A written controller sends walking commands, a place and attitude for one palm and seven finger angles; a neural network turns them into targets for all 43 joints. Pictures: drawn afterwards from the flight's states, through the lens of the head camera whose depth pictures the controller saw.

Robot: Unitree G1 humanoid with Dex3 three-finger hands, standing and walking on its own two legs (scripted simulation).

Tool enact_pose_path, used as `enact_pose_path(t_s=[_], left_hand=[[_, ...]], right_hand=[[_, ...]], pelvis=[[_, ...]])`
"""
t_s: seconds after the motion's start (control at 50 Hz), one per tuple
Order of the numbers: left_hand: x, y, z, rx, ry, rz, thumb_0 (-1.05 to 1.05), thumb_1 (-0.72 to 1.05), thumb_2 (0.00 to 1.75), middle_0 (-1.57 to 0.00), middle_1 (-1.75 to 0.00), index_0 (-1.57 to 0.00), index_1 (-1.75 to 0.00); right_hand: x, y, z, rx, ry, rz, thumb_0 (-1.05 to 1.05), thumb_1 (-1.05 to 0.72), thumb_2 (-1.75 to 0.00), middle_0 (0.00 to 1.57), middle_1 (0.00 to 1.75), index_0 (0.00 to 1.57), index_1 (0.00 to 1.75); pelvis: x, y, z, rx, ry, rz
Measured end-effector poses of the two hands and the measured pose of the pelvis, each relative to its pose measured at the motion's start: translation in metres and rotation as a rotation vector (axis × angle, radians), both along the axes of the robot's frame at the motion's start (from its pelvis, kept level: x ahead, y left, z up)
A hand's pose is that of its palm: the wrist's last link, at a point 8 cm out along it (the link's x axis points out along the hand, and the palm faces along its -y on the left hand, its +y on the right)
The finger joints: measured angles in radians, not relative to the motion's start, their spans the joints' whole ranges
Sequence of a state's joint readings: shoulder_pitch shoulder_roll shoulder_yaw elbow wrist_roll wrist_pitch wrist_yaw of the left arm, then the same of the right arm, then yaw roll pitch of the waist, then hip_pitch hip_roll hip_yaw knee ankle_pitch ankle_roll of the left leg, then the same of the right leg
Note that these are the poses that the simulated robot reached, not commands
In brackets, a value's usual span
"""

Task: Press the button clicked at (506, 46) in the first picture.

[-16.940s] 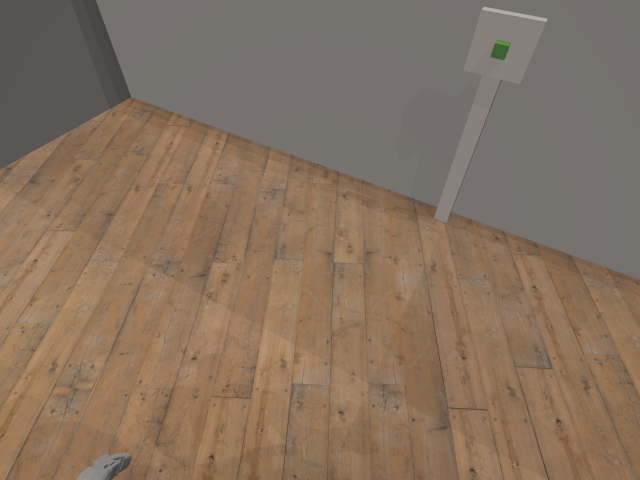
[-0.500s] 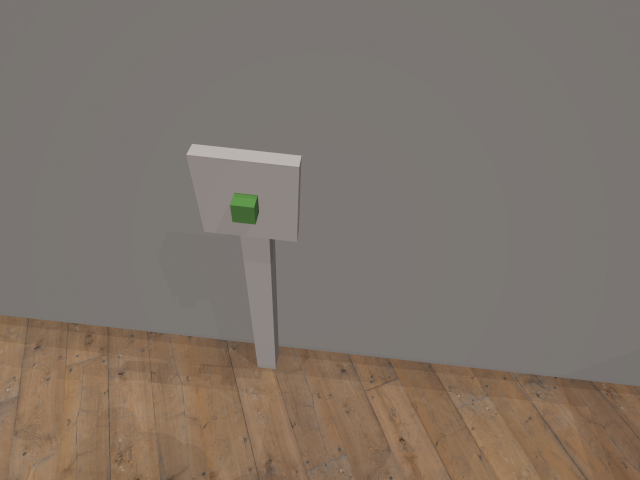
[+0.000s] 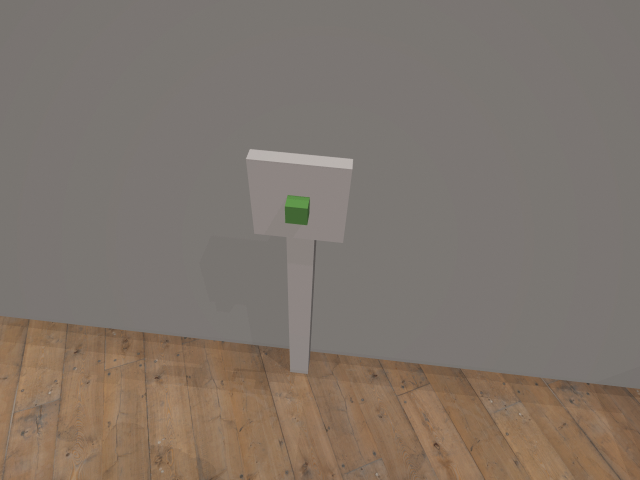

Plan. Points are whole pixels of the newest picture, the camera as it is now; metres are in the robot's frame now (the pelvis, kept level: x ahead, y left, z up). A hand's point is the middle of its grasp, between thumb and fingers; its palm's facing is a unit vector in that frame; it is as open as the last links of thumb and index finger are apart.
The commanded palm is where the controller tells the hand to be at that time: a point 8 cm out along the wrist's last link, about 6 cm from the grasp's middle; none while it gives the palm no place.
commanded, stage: come to a stop and stand still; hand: left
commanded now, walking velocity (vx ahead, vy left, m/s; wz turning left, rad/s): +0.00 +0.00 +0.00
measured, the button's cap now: (297, 209) +0.56 +0.08 +0.01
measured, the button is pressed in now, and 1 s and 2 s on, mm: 0 0 0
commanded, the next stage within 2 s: look again from close up in 1.72 s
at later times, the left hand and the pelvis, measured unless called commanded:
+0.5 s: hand out of the picture -0.10 +0.13 -0.17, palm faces +0.07 -0.99 -0.14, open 7.3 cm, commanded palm none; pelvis -0.02 -0.02 +0.00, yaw +1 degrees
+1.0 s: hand out of the picture -0.03 +0.16 -0.18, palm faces +0.06 -0.99 -0.15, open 7.3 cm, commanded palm none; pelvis -0.07 -0.02 +0.00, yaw +0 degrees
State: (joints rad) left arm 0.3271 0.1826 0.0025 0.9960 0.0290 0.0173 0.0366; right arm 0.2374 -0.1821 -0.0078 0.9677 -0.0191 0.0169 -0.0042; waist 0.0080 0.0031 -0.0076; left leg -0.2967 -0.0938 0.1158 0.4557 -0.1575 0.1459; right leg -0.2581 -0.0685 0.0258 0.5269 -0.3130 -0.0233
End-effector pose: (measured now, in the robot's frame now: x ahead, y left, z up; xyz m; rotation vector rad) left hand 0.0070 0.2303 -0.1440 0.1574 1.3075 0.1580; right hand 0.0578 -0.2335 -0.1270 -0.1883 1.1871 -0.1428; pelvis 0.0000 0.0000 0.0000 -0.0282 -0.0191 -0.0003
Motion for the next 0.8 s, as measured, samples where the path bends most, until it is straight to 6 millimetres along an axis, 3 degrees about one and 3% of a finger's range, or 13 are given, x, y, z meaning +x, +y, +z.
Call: enact_pose_path(t_s=[0.26,0.52,0.7,0.8], left_hand=[[-0.069,-0.021,-0.006,-0.061,0.158,0.037,0.00,0.91,0.89,-0.20,-0.30,-0.20,-0.30],[-0.116,-0.050,-0.001,-0.076,0.210,0.089,0.00,0.91,0.89,-0.20,-0.30,-0.20,-0.30],[-0.128,-0.071,-0.003,-0.103,0.203,0.095,0.00,0.91,0.89,-0.20,-0.30,-0.20,-0.30],[-0.110,-0.068,-0.025,-0.124,0.171,0.075,0.00,0.91,0.89,-0.20,-0.30,-0.20,-0.30]], right_hand=[[-0.028,-0.001,0.000,-0.007,0.065,-0.025,0.00,-0.91,-0.90,0.20,0.29,0.20,0.30],[-0.059,-0.015,-0.004,0.013,0.133,-0.031,0.00,-0.91,-0.90,0.20,0.29,0.20,0.30],[-0.079,-0.024,-0.004,0.016,0.133,-0.043,0.00,-0.92,-0.90,0.20,0.29,0.20,0.30],[-0.110,-0.022,-0.008,-0.010,0.146,-0.096,0.00,-0.91,-0.90,0.20,0.29,0.20,0.30]], pelvis=[[-0.010,0.000,0.003,0.005,-0.009,-0.006],[-0.026,-0.018,0.005,0.008,-0.017,0.013],[-0.042,-0.030,0.005,0.004,-0.015,0.022],[-0.051,-0.028,-0.006,-0.030,-0.022,0.021]])
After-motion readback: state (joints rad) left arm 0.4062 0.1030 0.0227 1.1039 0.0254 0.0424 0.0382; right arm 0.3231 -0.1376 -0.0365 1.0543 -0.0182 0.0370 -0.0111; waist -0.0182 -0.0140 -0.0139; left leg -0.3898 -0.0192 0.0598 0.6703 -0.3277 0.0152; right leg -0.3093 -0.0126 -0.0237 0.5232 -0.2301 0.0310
